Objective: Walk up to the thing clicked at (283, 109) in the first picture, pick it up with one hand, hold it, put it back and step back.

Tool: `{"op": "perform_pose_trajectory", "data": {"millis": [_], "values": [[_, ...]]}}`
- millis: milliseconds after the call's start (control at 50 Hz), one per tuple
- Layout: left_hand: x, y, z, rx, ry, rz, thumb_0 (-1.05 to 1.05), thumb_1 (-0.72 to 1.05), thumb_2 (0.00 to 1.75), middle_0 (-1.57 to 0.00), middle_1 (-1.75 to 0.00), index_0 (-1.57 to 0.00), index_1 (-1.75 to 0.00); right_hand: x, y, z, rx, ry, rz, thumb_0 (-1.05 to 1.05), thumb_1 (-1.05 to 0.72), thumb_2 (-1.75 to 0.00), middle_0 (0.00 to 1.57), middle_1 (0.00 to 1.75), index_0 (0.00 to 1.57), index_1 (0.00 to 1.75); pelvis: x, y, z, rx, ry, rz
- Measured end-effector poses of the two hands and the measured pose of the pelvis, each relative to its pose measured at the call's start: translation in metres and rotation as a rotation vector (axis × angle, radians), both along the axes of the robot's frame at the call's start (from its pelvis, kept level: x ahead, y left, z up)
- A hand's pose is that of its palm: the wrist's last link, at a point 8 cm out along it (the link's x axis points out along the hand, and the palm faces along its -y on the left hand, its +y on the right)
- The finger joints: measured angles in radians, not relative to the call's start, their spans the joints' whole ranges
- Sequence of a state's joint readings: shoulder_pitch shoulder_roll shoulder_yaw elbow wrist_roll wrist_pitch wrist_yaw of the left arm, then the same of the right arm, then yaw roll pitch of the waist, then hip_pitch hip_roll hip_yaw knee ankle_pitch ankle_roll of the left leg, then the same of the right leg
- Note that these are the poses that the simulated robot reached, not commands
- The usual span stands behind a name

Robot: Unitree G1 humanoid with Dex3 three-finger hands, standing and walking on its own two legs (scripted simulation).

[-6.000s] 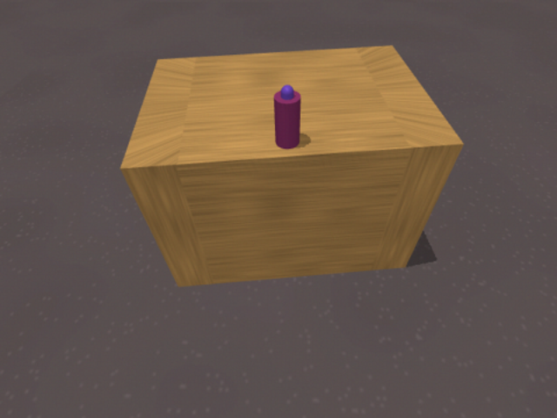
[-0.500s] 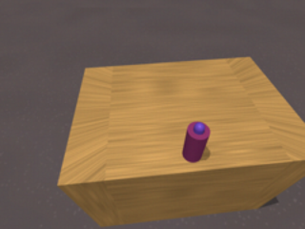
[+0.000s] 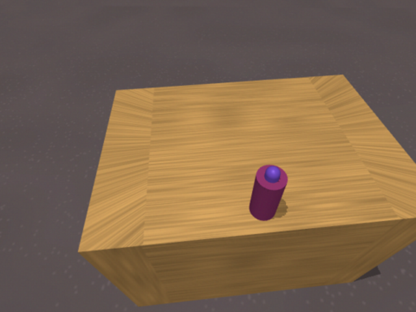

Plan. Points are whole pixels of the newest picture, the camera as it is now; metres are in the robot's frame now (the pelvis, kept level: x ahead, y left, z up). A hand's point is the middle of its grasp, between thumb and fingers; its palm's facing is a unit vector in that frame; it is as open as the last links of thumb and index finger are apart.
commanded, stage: rise first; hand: right
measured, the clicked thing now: (267, 190) +0.39 -0.13 -0.05
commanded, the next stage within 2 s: go down in 1.54 s
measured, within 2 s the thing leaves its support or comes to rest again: neither
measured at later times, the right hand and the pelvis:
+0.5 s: hand (341, 293) +0.17 -0.24 -0.09, palm faces +0.20 +0.93 -0.31, open 14.8 cm; pelvis +0.00 +0.00 +0.00, yaw +0 degrees
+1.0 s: hand (355, 284) +0.17 -0.24 -0.02, palm faces +0.24 +0.92 -0.31, open 17.6 cm; pelvis -0.01 +0.00 +0.00, yaw -1 degrees
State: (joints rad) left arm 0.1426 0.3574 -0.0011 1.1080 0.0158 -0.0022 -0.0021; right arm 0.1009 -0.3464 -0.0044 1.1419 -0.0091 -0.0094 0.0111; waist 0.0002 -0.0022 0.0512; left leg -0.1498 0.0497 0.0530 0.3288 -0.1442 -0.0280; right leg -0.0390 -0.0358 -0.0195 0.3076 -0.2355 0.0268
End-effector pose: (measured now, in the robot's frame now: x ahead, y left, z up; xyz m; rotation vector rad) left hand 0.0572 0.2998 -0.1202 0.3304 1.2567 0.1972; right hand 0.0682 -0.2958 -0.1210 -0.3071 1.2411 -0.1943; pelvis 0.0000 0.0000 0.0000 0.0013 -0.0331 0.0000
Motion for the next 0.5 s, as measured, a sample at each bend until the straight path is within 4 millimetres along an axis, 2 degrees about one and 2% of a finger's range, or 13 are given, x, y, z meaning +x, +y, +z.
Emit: {"op": "perform_pose_trajectory", "data": {"millis": [120, 200, 260, 320, 380, 500], "values": [[0.005, -0.002, 0.0, -0.006, -0.025, 0.013, 0.01, 0.9, 0.89, -0.19, -0.29, -0.2, -0.29, 0.005, 0.001, 0.0, 0.002, -0.016, -0.01, 0.01, -0.9, -0.89, 0.19, 0.29, 0.19, 0.29, 0.001, 0.0, -0.001, 0.0, 0.011, -0.001], [0.039, -0.012, 0.005, -0.026, -0.204, 0.044, 0.01, 0.8, 0.79, -0.13, -0.22, -0.14, -0.22, 0.037, 0.009, 0.005, 0.014, -0.193, -0.046, 0.01, -0.8, -0.8, 0.15, 0.21, 0.15, 0.21, -0.008, 0.0, -0.004, -0.001, 0.025, 0.003], [0.066, -0.017, 0.013, -0.025, -0.312, 0.061, 0.01, 0.66, 0.65, -0.1, -0.16, -0.1, -0.17, 0.062, 0.011, 0.012, 0.012, -0.295, -0.069, 0.01, -0.67, -0.66, 0.12, 0.15, 0.12, 0.15, -0.012, 0.0, -0.006, -0.002, 0.047, 0.002], [0.084, -0.02, 0.019, -0.024, -0.369, 0.063, 0.01, 0.49, 0.5, -0.07, -0.12, -0.07, -0.13, 0.08, 0.01, 0.025, 0.006, -0.392, -0.072, 0.01, -0.49, -0.5, 0.1, 0.11, 0.09, 0.11, -0.012, -0.001, -0.006, -0.002, 0.068, 0.004], [0.091, -0.022, 0.024, -0.028, -0.405, 0.066, 0.01, 0.32, 0.37, -0.06, -0.1, -0.07, -0.1, 0.085, 0.008, 0.039, -0.006, -0.455, -0.064, 0.01, -0.32, -0.37, 0.09, 0.08, 0.08, 0.08, -0.008, -0.002, -0.005, 0.002, 0.074, 0.002], [0.085, -0.036, 0.024, -0.057, -0.427, 0.064, 0.01, -0.01, 0.2, -0.06, -0.08, -0.06, -0.07, 0.079, 0.008, 0.057, -0.019, -0.513, -0.052, 0.01, 0.01, -0.21, 0.07, 0.06, 0.06, 0.06, 0.0, -0.004, -0.004, 0.007, 0.061, 0.0]]}}
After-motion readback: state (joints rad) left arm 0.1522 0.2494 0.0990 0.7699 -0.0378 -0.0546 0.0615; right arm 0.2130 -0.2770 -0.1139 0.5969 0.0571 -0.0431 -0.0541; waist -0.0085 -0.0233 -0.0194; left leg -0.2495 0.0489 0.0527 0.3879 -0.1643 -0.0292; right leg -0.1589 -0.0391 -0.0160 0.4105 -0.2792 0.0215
